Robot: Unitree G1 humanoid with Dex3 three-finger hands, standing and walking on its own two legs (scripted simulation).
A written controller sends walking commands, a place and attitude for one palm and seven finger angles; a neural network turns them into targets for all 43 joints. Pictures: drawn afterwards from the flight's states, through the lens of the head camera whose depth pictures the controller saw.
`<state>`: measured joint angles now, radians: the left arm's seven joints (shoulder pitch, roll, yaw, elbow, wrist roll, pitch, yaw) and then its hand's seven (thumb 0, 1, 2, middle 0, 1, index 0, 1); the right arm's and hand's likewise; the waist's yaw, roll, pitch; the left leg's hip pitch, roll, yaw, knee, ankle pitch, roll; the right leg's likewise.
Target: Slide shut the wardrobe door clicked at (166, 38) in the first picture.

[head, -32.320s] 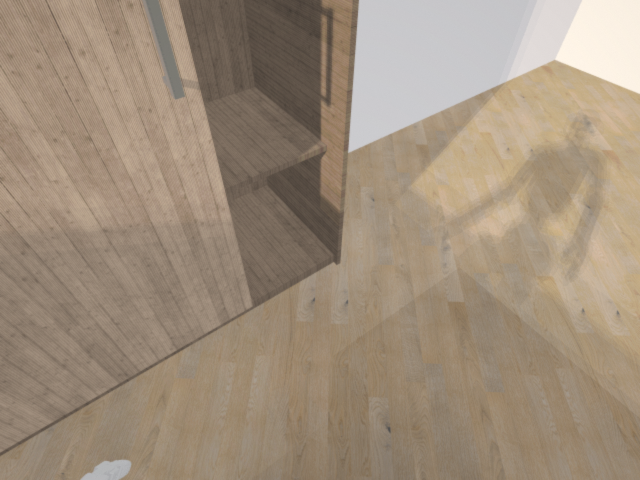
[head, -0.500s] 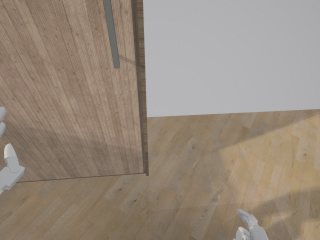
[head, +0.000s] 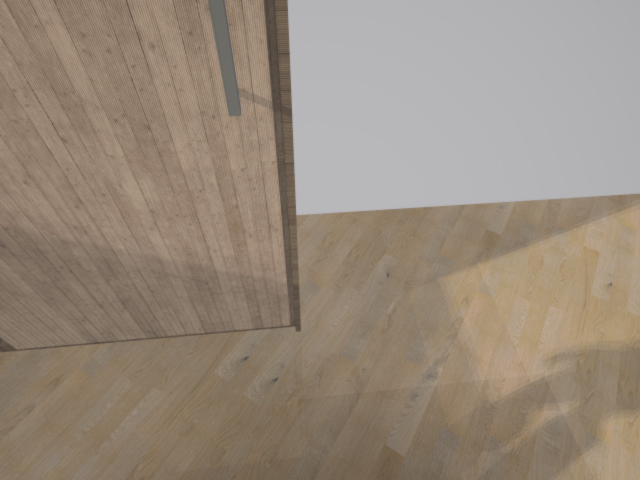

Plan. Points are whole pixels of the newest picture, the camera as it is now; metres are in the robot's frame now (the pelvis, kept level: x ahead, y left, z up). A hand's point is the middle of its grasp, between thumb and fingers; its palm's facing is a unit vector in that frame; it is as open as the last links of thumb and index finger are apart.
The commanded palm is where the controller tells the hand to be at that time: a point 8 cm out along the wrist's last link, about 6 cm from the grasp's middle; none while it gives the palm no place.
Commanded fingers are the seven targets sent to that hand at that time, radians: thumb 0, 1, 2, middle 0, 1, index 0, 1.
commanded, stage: let the arm hang, fingers relaxed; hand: left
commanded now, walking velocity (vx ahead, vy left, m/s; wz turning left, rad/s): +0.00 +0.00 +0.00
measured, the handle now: (222, 26) +0.64 +0.17 +0.25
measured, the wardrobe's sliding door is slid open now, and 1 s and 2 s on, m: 0.01 0.01 0.01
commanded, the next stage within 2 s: look to check the result in 0.80 s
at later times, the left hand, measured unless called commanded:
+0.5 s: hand out of the picture +0.08 +0.26 -0.14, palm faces -0.01 -0.93 -0.37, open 7.4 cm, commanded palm none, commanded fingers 0.00 0.90 0.90 -0.20 -0.30 -0.20 -0.30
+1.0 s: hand out of the picture +0.13 +0.22 -0.14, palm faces -0.05 -0.95 -0.32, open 7.4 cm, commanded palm none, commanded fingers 0.00 0.90 0.90 -0.20 -0.30 -0.20 -0.30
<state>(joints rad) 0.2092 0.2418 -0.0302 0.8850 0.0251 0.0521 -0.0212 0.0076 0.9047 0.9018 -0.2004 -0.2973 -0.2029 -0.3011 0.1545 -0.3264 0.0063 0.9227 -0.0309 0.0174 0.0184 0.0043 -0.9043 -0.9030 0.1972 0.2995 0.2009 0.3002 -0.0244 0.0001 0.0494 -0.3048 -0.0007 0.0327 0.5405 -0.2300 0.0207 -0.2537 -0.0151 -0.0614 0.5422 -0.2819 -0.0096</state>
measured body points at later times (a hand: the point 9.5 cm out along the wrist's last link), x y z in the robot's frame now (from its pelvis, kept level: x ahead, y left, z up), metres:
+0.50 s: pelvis +0.01 +0.00 +0.01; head +0.03 -0.01 +0.46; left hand +0.08 +0.31 -0.11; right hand +0.08 -0.27 -0.14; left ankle +0.04 +0.11 -0.73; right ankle +0.01 -0.11 -0.73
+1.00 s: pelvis +0.04 -0.01 +0.02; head +0.07 -0.02 +0.46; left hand +0.13 +0.27 -0.12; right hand +0.12 -0.31 -0.12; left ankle +0.04 +0.11 -0.73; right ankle +0.01 -0.11 -0.73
